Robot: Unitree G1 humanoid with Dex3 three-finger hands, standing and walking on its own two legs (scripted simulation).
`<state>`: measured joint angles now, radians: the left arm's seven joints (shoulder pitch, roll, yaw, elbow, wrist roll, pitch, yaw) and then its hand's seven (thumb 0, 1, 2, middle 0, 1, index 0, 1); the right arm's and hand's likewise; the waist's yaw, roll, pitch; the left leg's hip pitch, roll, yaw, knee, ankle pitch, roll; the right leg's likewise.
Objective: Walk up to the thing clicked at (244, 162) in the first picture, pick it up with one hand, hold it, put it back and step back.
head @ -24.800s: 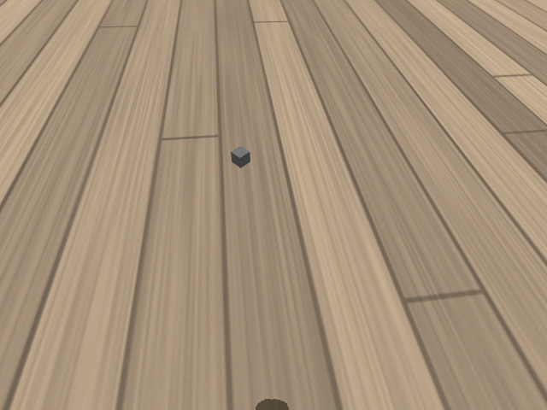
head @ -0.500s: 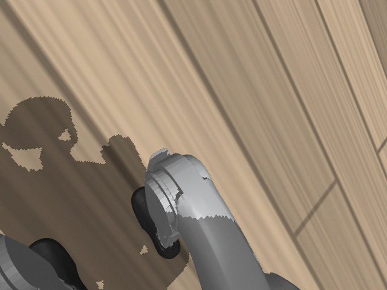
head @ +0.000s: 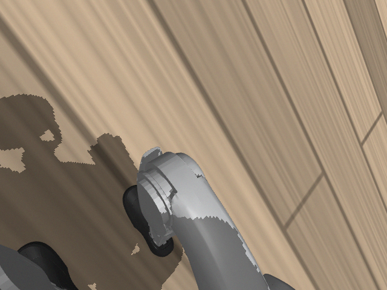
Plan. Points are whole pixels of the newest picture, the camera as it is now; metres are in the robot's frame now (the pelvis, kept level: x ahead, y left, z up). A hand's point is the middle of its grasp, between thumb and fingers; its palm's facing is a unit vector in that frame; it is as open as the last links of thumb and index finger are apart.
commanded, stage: open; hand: left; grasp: from above
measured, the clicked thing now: out of the picture +0.51 +0.31 -0.29
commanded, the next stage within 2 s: withdraw in 0.82 s
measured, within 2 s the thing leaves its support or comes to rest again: neither
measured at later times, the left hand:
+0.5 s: hand out of the picture +0.49 +0.29 -0.25, palm faces -0.14 -0.42 -0.90, open 12.5 cm
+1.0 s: hand out of the picture +0.49 +0.29 -0.25, palm faces -0.14 -0.42 -0.90, open 13.8 cm
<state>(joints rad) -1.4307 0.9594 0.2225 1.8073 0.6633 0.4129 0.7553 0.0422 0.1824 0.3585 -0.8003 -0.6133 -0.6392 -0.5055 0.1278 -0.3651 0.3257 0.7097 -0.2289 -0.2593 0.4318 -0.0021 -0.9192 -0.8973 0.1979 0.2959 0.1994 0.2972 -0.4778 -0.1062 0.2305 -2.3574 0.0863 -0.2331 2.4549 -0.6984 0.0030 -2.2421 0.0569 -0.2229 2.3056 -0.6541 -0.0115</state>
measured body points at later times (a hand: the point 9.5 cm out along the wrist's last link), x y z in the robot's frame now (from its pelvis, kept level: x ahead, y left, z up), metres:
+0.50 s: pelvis +0.00 +0.00 +0.01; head +0.32 +0.09 +0.30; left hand +0.50 +0.31 -0.20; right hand -0.01 -0.24 -0.05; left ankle +0.06 +0.13 -0.29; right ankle +0.11 -0.10 -0.29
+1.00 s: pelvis +0.00 +0.00 +0.01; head +0.33 +0.09 +0.30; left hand +0.50 +0.31 -0.20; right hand -0.01 -0.24 -0.04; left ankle +0.06 +0.13 -0.29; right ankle +0.11 -0.10 -0.29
